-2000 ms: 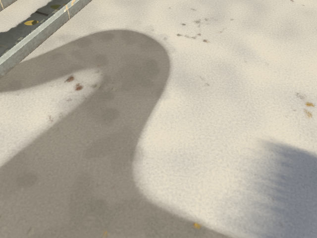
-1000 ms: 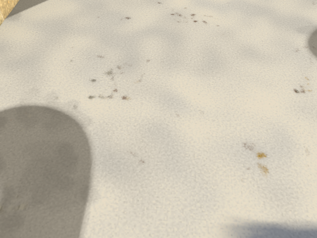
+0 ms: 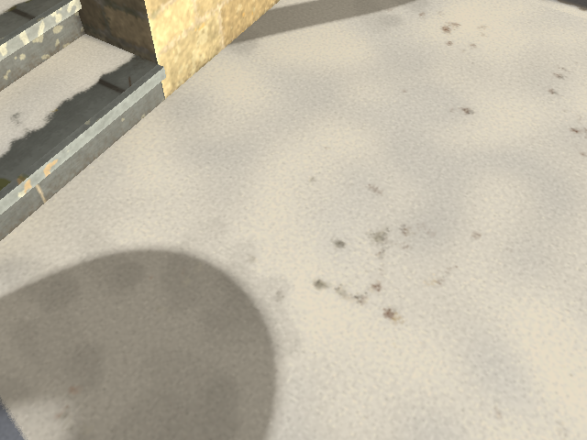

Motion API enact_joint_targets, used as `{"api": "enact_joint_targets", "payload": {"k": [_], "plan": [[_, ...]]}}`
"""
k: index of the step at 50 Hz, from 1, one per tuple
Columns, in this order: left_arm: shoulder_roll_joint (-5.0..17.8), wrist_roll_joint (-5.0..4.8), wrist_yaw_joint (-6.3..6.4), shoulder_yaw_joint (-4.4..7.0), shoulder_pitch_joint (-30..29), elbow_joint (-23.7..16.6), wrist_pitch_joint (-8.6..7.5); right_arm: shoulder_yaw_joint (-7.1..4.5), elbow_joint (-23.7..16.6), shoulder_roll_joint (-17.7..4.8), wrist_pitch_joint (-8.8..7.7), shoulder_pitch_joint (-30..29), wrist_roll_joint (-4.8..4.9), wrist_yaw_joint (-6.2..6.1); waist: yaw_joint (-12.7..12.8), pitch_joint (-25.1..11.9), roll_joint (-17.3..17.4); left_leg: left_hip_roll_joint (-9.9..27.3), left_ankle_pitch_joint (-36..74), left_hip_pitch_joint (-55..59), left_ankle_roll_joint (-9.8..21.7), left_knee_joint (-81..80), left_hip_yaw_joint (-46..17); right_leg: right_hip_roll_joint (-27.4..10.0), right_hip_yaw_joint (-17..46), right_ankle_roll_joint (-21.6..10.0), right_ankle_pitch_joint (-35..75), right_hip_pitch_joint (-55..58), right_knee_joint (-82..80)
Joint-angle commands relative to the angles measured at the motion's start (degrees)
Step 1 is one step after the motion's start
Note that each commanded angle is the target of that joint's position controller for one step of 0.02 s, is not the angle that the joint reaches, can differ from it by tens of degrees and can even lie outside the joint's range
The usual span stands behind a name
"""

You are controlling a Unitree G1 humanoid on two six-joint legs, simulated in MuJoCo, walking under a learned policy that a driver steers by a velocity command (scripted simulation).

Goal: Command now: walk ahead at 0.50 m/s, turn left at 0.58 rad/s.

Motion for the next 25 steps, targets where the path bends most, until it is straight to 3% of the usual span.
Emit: {"api": "enact_joint_targets", "payload": {"k": [1, 3, 6, 11, 17, 19, 21, 22, 23, 24, 25], "plan": [[6.35, 0.88, -0.09, 1.12, -2.08, -6.21, -1.34, -2.28, -0.10, -7.84, -0.59, 7.73, 1.23, -1.38, -1.58, -3.74, -0.33, 16.34, 16.25, 18.28, 9.14, -19.81, -24.08, -2.73, 5.69, -0.16, 4.73, -20.12, 0.25], [5.70, 2.04, -0.45, 1.03, -0.17, -5.82, 0.76, -1.71, -0.58, -6.69, -1.73, 6.98, 1.51, -1.19, 0.11, -5.31, 0.61, 13.61, 21.75, 14.99, 8.72, -20.52, -20.59, -2.57, 5.42, 0.94, 5.21, -15.82, -2.66], [4.80, 1.93, -0.84, 0.82, -4.05, -7.58, 2.13, -2.11, 0.17, -8.55, -2.57, 10.22, 1.53, -0.95, -0.45, -4.05, 1.36, 11.63, 20.81, 13.41, 8.25, -22.20, -19.33, -2.07, 4.38, 2.33, 9.69, -18.38, -8.45], [5.28, 1.56, -1.10, 0.57, -15.45, -11.49, 2.11, -2.09, 1.15, -8.70, -2.42, 16.56, 1.44, -1.13, -4.59, -1.63, 3.35, 11.03, 18.90, 18.28, 6.19, -22.41, -21.79, -0.76, 4.90, 3.02, 19.39, -24.82, -20.92], [5.44, 0.82, -1.69, -0.39, -24.39, -15.52, 0.95, -2.09, 1.68, -9.37, -2.22, 21.03, 0.59, -1.97, -7.40, -0.90, 4.46, 11.90, 27.30, 24.21, 5.45, -17.47, -24.84, 2.92, 4.72, 1.48, 20.82, -23.16, -32.07], [6.54, 0.57, -1.55, -0.26, -22.33, -15.70, 0.44, -2.30, 1.10, -10.30, -2.23, 19.36, 0.42, -2.44, -5.61, -1.07, 5.15, 12.45, 29.67, 23.52, 3.91, -15.38, -26.37, 3.88, 5.50, 0.18, 18.87, -17.02, -36.12], [8.79, 0.36, -0.69, 0.64, -12.59, -12.98, -0.17, -2.56, 0.04, -11.66, -2.50, 15.43, 0.36, -2.23, -0.93, -4.55, 5.18, 10.65, 38.91, 19.15, 1.33, -7.88, -25.80, 6.82, 4.52, -1.79, 14.34, -1.42, -39.35], [10.40, 0.61, 0.05, 1.36, -4.50, -10.98, -0.89, -2.48, -0.04, -11.55, -2.87, 14.35, 0.84, -1.67, 3.32, -8.97, 2.33, 7.17, 38.62, 15.85, -0.10, 2.78, -23.21, 5.57, 5.17, -3.30, 15.88, 10.12, -42.88], [14.37, 1.89, 1.15, 2.30, 4.56, -10.66, -1.30, -1.34, -1.64, -7.50, -3.40, 14.95, 1.45, -1.09, 6.32, -17.60, -3.07, 3.67, 23.36, 8.65, -1.30, 18.42, -19.67, -6.78, 17.49, -5.96, 3.64, 23.72, -44.58], [19.06, 2.75, 1.32, 3.27, 3.97, -11.13, -0.65, -0.36, -3.12, -2.42, -3.06, 22.41, 3.12, -1.25, 1.39, -23.52, -17.02, -5.37, -19.45, -8.58, -3.17, 33.65, -13.14, -21.89, 44.41, -12.77, 0.48, 35.52, -50.75], [14.47, 1.57, 0.96, 2.86, 0.46, -11.47, 0.14, -0.77, -1.49, -7.70, -2.23, 21.10, 0.77, -1.82, 0.29, -18.23, -9.20, 0.17, -16.53, -13.96, -2.50, 38.86, -12.85, -20.37, 48.31, -13.12, -6.97, 28.98, -52.84]]}}
Next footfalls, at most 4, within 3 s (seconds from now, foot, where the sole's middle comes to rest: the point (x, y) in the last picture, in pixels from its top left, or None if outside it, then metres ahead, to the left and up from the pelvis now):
0.46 right None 0.45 -0.08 -0.76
0.98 left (201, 375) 0.58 0.25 -0.76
1.52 right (177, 247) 0.94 0.36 -0.76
2.06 left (62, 244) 0.94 0.67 -0.76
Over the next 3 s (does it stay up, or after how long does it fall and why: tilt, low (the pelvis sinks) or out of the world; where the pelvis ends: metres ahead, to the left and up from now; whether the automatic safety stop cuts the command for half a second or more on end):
stays up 1.06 0.87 0.14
